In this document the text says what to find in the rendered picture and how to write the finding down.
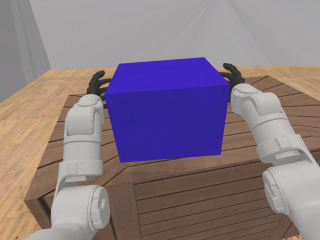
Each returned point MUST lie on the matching right robot upper arm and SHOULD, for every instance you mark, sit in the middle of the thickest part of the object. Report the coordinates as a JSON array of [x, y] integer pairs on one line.
[[294, 190]]

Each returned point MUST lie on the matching carton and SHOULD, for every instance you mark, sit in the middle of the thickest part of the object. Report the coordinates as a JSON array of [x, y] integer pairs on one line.
[[167, 109]]

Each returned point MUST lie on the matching left robot forearm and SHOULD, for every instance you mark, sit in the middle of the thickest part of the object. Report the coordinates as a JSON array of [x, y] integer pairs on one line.
[[82, 144]]

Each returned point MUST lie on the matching left robot upper arm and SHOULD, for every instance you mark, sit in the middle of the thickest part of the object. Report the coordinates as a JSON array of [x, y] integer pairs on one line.
[[78, 213]]

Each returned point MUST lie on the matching robot right hand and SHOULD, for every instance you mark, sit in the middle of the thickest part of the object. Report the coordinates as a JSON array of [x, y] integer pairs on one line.
[[235, 77]]

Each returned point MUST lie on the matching pedestal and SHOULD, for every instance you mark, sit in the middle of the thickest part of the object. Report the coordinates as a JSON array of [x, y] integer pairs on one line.
[[215, 197]]

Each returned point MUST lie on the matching right robot forearm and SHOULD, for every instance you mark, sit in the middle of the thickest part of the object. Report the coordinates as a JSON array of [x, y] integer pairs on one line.
[[276, 140]]

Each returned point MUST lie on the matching robot left hand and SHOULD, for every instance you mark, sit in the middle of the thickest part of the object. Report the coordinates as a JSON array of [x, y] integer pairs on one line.
[[95, 84]]

